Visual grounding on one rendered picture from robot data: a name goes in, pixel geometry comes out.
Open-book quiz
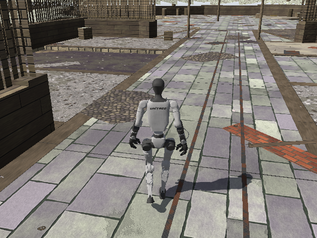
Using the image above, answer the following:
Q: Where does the robot right upper arm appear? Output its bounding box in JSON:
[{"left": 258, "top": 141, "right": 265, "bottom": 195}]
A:
[{"left": 169, "top": 100, "right": 182, "bottom": 128}]

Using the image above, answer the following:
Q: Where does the right robot shin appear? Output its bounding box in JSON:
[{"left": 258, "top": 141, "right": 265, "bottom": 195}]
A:
[{"left": 161, "top": 161, "right": 170, "bottom": 193}]

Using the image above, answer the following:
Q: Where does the right robot hand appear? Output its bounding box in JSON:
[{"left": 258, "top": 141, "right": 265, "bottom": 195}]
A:
[{"left": 176, "top": 143, "right": 188, "bottom": 156}]

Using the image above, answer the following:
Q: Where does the robot left upper arm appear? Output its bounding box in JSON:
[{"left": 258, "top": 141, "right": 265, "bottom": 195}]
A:
[{"left": 135, "top": 100, "right": 148, "bottom": 127}]

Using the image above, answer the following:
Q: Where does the left robot forearm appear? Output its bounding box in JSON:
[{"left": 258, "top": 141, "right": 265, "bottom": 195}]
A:
[{"left": 130, "top": 120, "right": 139, "bottom": 139}]

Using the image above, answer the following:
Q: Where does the left robot foot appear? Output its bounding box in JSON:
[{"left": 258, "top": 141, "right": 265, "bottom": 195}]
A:
[{"left": 147, "top": 196, "right": 155, "bottom": 203}]

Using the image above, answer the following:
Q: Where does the right robot forearm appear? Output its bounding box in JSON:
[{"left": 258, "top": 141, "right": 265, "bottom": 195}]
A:
[{"left": 177, "top": 120, "right": 187, "bottom": 144}]

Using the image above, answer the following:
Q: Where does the left robot hand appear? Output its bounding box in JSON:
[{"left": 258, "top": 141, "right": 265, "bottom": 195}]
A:
[{"left": 129, "top": 138, "right": 141, "bottom": 149}]

